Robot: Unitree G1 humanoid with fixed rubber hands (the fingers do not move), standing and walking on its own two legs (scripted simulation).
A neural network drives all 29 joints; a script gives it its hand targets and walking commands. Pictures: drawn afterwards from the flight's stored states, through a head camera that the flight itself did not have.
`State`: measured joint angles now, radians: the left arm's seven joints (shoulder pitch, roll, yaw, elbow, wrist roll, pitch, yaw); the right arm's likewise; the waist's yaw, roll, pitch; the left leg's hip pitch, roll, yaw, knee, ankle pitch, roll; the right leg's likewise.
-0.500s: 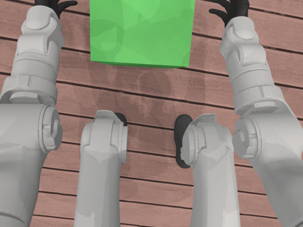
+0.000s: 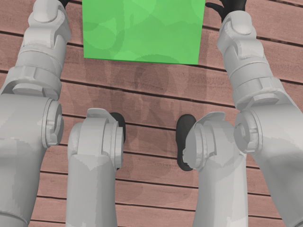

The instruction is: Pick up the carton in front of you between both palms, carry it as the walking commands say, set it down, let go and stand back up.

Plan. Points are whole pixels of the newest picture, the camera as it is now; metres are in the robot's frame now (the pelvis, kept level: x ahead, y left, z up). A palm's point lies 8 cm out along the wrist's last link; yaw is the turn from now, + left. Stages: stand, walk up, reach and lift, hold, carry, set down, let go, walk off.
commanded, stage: reach and lift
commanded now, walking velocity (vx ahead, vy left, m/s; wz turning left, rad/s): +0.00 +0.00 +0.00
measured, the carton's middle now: (143, 18) +0.52 +0.05 -0.25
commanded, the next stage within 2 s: none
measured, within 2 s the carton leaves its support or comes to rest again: leaves its support in 0.48 s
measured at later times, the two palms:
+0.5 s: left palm out of the picture +0.53 +0.19 -0.17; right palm (224, 4) +0.53 -0.11 -0.16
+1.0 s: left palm out of the picture +0.48 +0.20 +0.03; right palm out of the picture +0.49 -0.10 +0.03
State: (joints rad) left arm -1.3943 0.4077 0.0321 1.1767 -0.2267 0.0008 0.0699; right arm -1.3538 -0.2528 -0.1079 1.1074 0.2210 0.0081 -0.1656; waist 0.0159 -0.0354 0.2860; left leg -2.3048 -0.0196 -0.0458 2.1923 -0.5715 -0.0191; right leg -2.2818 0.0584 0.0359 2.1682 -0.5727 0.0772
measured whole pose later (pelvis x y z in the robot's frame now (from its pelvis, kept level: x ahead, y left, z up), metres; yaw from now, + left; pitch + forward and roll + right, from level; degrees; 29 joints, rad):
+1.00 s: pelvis -0.01 -0.01 +0.09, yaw +3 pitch +42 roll -1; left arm -1.12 0.10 0.42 0.85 0.21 0.34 0.03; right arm -1.07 0.04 -0.53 0.74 -0.20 0.31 -0.10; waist 0.01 -0.03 -0.13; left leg -2.09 -0.10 -0.09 1.85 -0.49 -0.06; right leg -2.07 0.14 0.09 1.85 -0.52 0.09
